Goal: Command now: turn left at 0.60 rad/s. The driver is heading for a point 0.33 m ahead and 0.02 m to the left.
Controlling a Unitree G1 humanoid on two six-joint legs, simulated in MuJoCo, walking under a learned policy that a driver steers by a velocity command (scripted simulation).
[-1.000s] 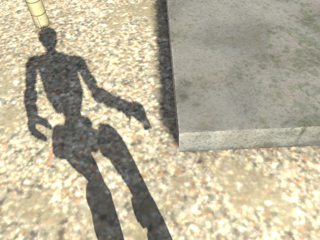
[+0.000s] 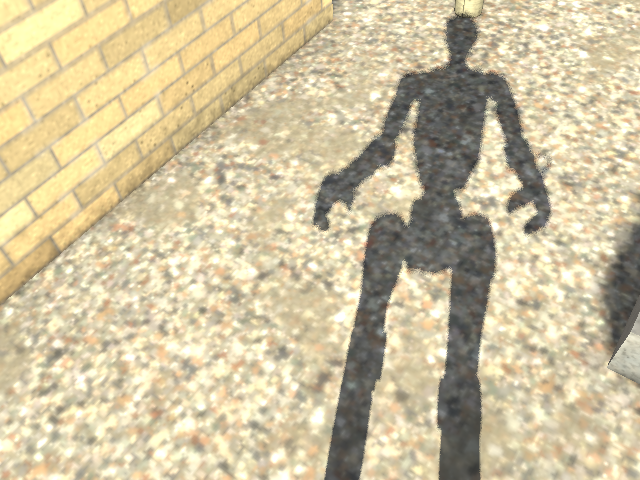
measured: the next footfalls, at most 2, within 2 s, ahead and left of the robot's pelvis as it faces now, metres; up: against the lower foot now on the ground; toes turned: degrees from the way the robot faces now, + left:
left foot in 0.30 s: +0.00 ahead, +0.15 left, +0.00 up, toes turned +12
right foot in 0.80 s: +0.39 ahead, +0.03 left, +0.00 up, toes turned +10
